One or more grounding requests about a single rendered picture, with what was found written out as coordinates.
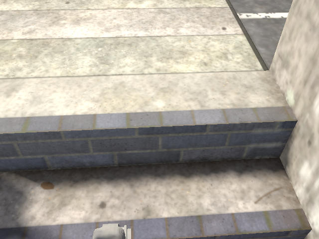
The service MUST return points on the robot left thigh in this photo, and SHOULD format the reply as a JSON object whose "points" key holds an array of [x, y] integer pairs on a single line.
{"points": [[113, 231]]}

